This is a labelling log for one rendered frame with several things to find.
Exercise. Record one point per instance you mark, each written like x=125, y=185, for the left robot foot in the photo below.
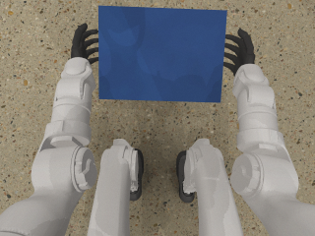
x=136, y=194

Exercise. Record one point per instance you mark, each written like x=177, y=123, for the right robot hand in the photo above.
x=245, y=51

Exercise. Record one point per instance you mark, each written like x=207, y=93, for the robot right shin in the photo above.
x=188, y=186

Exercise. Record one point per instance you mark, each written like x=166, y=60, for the left robot forearm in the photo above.
x=72, y=108

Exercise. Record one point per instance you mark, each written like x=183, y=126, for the right robot forearm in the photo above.
x=257, y=114

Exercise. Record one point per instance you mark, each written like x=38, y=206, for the carton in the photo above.
x=160, y=54

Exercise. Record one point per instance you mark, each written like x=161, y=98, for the right robot upper arm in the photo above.
x=269, y=186

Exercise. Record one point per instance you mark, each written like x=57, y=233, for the left robot upper arm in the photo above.
x=60, y=176

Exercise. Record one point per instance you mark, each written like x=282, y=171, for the left robot hand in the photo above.
x=79, y=45

